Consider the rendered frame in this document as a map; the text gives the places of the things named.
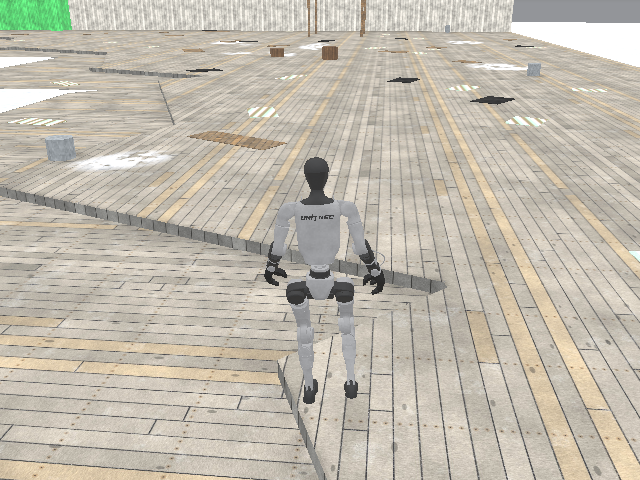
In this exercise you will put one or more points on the robot head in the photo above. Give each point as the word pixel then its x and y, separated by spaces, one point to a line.
pixel 316 172

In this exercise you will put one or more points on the robot left hand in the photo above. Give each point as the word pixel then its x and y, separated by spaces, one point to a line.
pixel 278 272

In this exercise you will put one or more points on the robot left upper arm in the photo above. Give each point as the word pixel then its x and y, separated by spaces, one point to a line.
pixel 286 212

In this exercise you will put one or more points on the robot right upper arm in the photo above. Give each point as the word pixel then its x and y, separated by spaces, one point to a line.
pixel 349 209

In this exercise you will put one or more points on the robot right forearm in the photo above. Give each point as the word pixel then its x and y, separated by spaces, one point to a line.
pixel 370 261

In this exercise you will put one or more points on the humanoid robot torso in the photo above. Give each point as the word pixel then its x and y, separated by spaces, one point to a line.
pixel 318 236

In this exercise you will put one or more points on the robot left forearm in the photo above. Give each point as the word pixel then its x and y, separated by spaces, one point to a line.
pixel 273 260

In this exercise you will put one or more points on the robot right hand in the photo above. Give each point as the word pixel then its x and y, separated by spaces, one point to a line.
pixel 380 280

